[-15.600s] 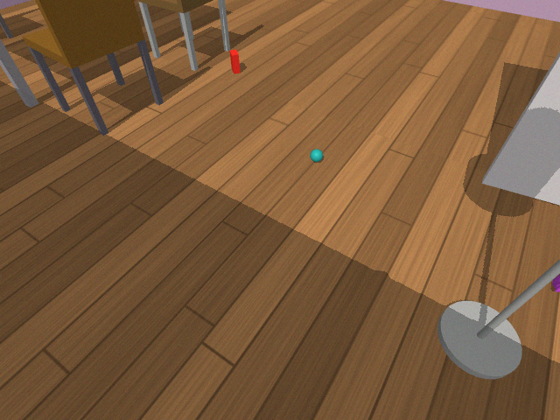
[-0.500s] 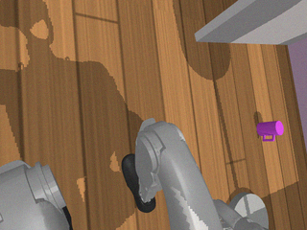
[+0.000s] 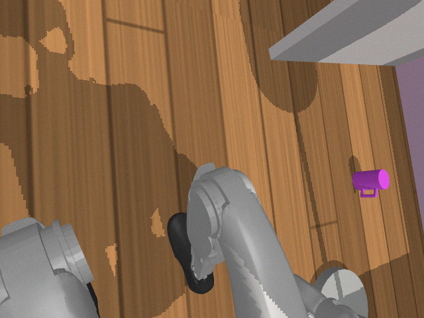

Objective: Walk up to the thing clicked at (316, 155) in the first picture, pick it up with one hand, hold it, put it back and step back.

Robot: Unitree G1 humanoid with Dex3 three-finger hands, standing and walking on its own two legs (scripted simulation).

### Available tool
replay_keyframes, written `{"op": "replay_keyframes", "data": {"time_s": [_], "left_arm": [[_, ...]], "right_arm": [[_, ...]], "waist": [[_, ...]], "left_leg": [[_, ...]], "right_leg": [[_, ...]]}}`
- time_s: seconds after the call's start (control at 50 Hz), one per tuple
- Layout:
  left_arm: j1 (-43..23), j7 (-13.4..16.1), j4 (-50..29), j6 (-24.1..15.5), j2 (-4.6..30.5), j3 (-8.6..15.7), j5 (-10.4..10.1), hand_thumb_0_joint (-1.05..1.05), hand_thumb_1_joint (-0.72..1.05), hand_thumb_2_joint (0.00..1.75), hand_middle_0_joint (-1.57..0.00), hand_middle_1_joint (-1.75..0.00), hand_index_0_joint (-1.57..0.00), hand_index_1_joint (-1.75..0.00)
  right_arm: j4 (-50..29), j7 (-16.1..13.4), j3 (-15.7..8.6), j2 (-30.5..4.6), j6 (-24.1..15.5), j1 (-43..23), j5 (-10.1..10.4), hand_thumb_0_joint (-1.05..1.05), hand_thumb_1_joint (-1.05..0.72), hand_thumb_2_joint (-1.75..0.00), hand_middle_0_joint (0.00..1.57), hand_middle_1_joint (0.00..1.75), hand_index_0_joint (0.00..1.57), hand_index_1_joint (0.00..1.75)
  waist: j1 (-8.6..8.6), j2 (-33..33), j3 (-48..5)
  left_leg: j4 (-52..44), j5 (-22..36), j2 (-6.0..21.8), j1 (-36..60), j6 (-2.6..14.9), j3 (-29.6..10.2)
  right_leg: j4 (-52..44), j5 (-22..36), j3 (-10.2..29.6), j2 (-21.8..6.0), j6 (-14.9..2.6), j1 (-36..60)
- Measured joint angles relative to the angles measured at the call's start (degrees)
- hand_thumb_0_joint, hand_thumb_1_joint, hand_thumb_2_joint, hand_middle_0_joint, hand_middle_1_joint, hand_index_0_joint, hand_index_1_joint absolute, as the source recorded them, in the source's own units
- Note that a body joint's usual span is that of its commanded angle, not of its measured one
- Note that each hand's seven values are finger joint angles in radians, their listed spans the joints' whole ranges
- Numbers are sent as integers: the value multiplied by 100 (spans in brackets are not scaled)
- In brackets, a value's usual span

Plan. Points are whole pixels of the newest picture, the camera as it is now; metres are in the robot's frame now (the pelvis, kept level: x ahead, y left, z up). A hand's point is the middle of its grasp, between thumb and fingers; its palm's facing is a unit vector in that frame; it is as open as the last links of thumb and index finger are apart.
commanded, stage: close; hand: left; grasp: from above
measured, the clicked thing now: out of the picture +0.44 +0.35 -0.27
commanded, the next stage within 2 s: settle in 0.06 s
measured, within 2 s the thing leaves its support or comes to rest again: leaves its support in 0.50 s
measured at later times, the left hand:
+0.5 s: hand out of the picture +0.42 +0.34 -0.25, palm faces -0.44 -0.18 -0.88, open 9.0 cm
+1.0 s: hand out of the picture +0.41 +0.35 -0.15, palm faces -0.47 -0.14 -0.87, open 9.0 cm
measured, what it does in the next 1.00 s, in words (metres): stands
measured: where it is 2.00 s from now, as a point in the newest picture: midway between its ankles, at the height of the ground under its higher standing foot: (146, 295)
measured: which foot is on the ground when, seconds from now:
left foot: down 0.00-1.00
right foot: down 0.00-1.00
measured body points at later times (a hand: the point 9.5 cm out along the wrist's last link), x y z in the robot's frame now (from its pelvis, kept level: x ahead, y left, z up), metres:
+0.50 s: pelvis +0.00 +0.00 +0.00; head +0.27 +0.14 +0.34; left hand +0.44 +0.35 -0.20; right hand +0.06 -0.25 -0.05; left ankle +0.06 +0.13 -0.27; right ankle +0.11 -0.12 -0.27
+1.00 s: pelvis +0.00 -0.01 +0.02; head +0.23 +0.09 +0.39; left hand +0.43 +0.36 -0.10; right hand +0.11 -0.26 -0.08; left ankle +0.06 +0.13 -0.27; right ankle +0.11 -0.12 -0.27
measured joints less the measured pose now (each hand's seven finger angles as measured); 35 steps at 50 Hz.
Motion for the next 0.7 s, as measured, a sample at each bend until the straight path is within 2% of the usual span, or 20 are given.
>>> {"op": "replay_keyframes", "data": {"time_s": [0.12,0.24,0.36,0.42,0.52,0.6,0.7], "left_arm": [[-49,-8,4,94,-14,-7,21,2,18,48,-66,-73,-66,-65],[-100,-37,51,145,26,-51,-56,3,17,47,-69,-70,-69,-63],[-39,-194,-108,208,-29,69,-171,2,15,47,-71,-69,-71,-62],[25,-305,-222,223,-68,128,-164,3,15,47,-72,-68,-72,-61],[297,-456,-695,214,-248,294,-92,2,14,46,-73,-67,-73,-60],[553,-585,-1222,249,-486,390,-100,2,13,46,-75,-65,-74,-59],[708,-772,-1737,377,-853,264,-214,2,12,45,-76,-64,-76,-58]], "right_arm": [[9,-2,-33,-23,-56,-7,8,0,-90,-89,20,30,20,30],[-5,5,-26,-74,-105,18,38,0,-91,-89,20,30,20,30],[24,-17,-52,-89,-75,110,71,0,-91,-89,20,30,20,30],[48,-27,-70,-76,-20,159,93,0,-91,-89,20,30,20,30],[99,-2,-237,-42,42,276,134,0,-91,-89,20,30,20,30],[145,35,-470,-19,105,352,233,0,-91,-89,20,30,20,30],[203,84,-759,4,246,362,413,0,-91,-89,20,30,20,30]], "waist": [[-15,-1,14],[-49,-4,66],[-30,22,31],[-27,37,-37],[35,113,-199],[145,245,-374],[343,475,-672]], "left_leg": [[-9,25,3,-12,9,21],[-20,23,11,15,8,16],[-62,27,18,1,4,19],[-75,24,5,-14,-6,13],[-89,-3,-17,-41,-23,40],[-122,-21,-30,-72,-29,104],[-244,12,-41,-121,-14,241]], "right_leg": [[-4,22,15,1,-4,-13],[-15,30,13,9,8,4],[-58,38,11,10,-2,-13],[-66,23,3,-2,-15,-23],[-49,-33,19,-32,-55,-49],[-31,-85,66,-63,-82,-93],[-56,-114,168,-108,-90,-172]]}}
